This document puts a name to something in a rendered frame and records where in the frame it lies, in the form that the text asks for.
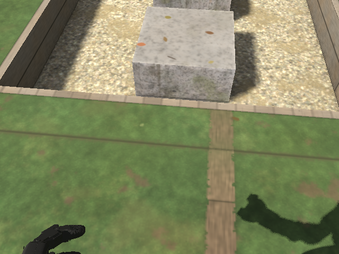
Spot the left robot hand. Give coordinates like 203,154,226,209
22,224,85,254

